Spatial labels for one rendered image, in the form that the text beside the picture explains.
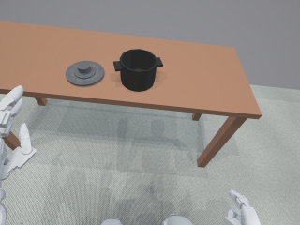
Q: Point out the robot right thigh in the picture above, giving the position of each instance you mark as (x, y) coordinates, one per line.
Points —
(176, 220)

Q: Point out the knob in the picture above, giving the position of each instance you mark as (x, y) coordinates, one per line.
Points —
(84, 67)

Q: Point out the robot left hand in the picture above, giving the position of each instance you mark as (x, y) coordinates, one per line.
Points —
(10, 106)

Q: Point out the table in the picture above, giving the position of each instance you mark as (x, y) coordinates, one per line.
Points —
(195, 78)

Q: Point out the lid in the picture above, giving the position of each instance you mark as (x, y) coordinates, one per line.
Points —
(77, 78)

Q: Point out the pot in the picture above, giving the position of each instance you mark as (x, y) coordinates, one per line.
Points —
(137, 69)

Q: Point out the robot right hand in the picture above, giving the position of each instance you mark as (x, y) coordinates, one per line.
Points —
(247, 216)

